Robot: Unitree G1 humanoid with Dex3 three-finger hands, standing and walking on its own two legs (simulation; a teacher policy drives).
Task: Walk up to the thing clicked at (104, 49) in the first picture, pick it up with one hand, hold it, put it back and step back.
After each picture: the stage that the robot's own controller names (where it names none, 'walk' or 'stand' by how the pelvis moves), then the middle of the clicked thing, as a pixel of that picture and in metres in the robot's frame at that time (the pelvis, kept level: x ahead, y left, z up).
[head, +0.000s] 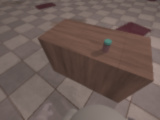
stand; (106, 45) +0.65 -0.11 +0.01
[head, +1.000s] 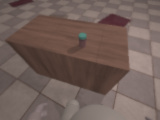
walk; (82, 40) +0.61 +0.13 +0.05
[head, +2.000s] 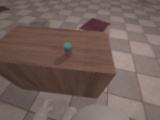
stand; (68, 50) +0.53 +0.22 +0.02
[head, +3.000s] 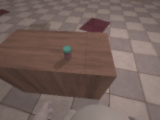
stand; (67, 53) +0.50 +0.22 +0.01
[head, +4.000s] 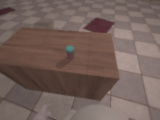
stand; (70, 53) +0.51 +0.20 +0.01
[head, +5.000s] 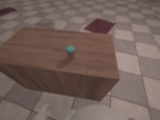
stand; (71, 53) +0.51 +0.19 +0.01
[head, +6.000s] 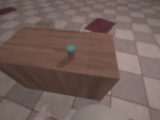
stand; (71, 52) +0.51 +0.19 +0.01
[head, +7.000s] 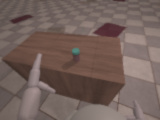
rise first; (76, 55) +0.50 +0.19 +0.02
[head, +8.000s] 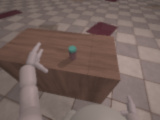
go down; (72, 53) +0.52 +0.17 +0.02
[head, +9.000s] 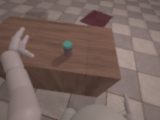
go down; (68, 49) +0.49 +0.18 +0.04
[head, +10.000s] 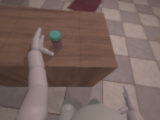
close in; (56, 40) +0.51 +0.19 +0.08
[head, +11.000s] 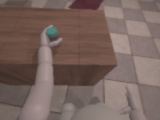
close; (54, 38) +0.53 +0.20 +0.09
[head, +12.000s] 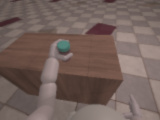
lift; (64, 51) +0.36 +0.17 +0.21
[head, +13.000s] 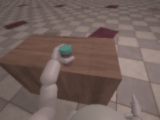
lift; (66, 56) +0.33 +0.17 +0.21
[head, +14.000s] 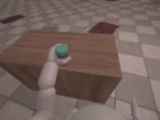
hold; (63, 56) +0.33 +0.18 +0.19
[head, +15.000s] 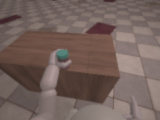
hold; (63, 60) +0.33 +0.18 +0.15
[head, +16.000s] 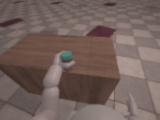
crouch; (67, 61) +0.34 +0.16 +0.15
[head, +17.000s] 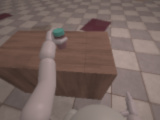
crouch; (60, 39) +0.46 +0.19 +0.21
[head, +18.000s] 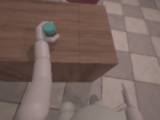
lower; (51, 34) +0.53 +0.21 +0.09
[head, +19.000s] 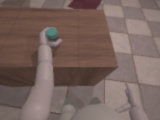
lower; (54, 39) +0.51 +0.20 +0.09
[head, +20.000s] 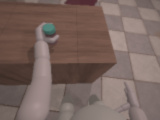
lower; (51, 35) +0.53 +0.21 +0.09
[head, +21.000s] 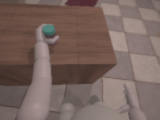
lower; (50, 36) +0.53 +0.21 +0.09
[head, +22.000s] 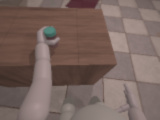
loosen; (51, 37) +0.52 +0.21 +0.09
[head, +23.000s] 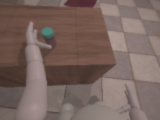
withdraw; (50, 38) +0.52 +0.21 +0.09
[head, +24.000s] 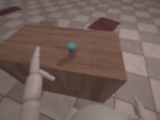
sink last; (72, 50) +0.50 +0.19 +0.06
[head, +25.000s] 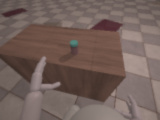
stand; (74, 47) +0.54 +0.20 +0.06
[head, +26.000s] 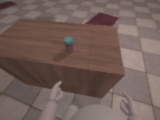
stand; (69, 45) +0.52 +0.20 +0.08
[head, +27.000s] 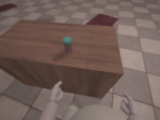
stand; (68, 45) +0.52 +0.21 +0.08
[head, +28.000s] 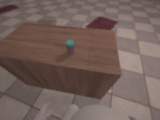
stand; (70, 47) +0.53 +0.21 +0.05
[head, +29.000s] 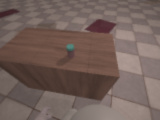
stand; (70, 51) +0.53 +0.21 +0.01
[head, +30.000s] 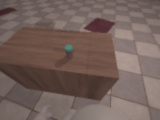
stand; (69, 52) +0.52 +0.21 +0.01
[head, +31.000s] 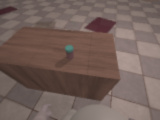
stand; (69, 52) +0.51 +0.21 +0.01
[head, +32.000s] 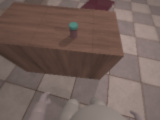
walk; (73, 30) +0.64 +0.18 +0.03
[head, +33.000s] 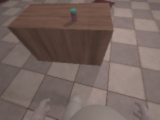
walk; (74, 15) +0.94 +0.27 +0.04
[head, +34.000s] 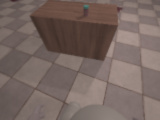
stand; (85, 10) +1.18 +0.18 +0.03
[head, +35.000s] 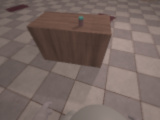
stand; (80, 21) +1.13 +0.20 +0.01
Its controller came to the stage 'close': yes
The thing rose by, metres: 0.22
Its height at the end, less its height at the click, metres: +0.00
